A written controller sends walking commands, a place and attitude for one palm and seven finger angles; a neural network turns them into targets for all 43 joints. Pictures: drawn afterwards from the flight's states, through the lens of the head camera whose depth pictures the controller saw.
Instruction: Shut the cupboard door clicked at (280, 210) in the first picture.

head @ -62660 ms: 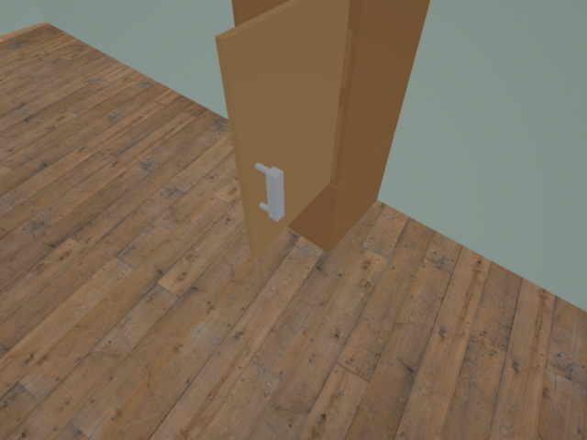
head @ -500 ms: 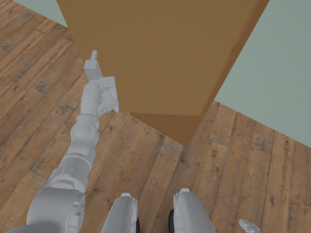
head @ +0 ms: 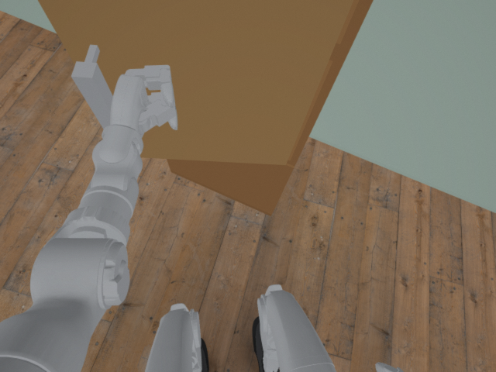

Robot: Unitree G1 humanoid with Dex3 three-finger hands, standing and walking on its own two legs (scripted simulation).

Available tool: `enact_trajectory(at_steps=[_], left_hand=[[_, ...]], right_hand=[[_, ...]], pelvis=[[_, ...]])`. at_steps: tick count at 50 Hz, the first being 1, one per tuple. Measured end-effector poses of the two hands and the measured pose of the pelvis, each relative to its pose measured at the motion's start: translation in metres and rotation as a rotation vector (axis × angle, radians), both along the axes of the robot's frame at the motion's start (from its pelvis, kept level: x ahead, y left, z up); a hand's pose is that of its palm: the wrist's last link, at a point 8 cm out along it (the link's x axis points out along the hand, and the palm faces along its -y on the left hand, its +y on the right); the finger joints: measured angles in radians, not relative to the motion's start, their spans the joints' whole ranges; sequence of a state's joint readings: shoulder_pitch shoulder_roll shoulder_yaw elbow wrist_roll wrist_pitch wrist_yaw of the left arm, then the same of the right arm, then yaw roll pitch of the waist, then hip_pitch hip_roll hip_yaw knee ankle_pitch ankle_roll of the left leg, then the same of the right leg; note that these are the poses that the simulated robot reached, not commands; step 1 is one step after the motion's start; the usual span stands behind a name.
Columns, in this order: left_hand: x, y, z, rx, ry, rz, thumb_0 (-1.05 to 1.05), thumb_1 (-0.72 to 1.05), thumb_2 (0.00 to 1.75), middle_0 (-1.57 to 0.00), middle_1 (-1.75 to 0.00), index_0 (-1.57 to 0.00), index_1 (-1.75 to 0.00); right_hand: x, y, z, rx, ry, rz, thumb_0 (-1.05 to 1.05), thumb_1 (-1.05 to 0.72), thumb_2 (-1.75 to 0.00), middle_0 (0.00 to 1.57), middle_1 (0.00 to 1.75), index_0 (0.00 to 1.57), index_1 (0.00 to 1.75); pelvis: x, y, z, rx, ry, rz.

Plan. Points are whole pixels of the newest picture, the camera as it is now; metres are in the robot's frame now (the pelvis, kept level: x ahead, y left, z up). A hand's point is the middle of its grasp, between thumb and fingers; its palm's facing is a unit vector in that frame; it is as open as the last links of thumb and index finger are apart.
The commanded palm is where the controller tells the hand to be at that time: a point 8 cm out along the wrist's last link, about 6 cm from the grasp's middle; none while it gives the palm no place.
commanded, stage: push the door shut along its arc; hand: left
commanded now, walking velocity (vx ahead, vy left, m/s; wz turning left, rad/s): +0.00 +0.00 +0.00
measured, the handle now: (106, 94) +0.56 +0.16 +0.05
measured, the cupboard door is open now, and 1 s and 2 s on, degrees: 23 3 3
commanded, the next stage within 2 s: pull the fist back off the door in 0.78 s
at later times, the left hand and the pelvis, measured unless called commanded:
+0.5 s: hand (175, 93) +0.54 +0.05 +0.05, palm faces -0.34 -0.94 -0.07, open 2.9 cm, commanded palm +0.56 +0.08 +0.05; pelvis -0.01 +0.00 -0.02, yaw +0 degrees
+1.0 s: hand (190, 65) +0.60 +0.02 +0.06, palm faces -0.13 -0.99 +0.09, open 3.2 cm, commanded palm +0.58 +0.03 +0.05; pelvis -0.01 +0.00 -0.03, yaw -2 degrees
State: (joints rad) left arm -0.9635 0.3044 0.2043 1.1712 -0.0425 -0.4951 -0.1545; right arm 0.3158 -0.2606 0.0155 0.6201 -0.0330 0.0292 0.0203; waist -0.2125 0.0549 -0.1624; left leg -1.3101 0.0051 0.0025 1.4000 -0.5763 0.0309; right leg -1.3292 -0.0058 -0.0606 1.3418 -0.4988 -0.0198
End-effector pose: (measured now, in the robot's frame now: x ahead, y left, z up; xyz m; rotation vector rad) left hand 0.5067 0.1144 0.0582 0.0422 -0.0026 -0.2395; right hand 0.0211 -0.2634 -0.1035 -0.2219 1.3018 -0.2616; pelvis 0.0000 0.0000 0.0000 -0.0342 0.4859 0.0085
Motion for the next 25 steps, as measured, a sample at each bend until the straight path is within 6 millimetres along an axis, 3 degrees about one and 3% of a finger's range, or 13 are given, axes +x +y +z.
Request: enact_trajectory(at_steps=[11, 25], left_hand=[[0.015, 0.006, -0.002, 0.041, 0.024, -0.047, -0.06, 0.84, 0.92, -1.3, -1.5, -1.3, -1.5], [0.037, -0.005, 0.0, 0.041, 0.037, -0.106, -0.03, 0.91, 0.99, -1.3, -1.5, -1.3, -1.5]], right_hand=[[-0.02, 0.006, -0.007, 0.04, 0.082, -0.026, 0.0, -0.91, -0.9, 0.2, 0.3, 0.21, 0.3], [-0.029, -0.009, -0.005, -0.049, 0.074, -0.001, 0.0, -0.91, -0.9, 0.2, 0.3, 0.21, 0.3]], pelvis=[[0.001, -0.004, -0.003, 0.001, 0.015, -0.005], [-0.009, -0.004, -0.018, -0.028, 0.05, 0.015]])
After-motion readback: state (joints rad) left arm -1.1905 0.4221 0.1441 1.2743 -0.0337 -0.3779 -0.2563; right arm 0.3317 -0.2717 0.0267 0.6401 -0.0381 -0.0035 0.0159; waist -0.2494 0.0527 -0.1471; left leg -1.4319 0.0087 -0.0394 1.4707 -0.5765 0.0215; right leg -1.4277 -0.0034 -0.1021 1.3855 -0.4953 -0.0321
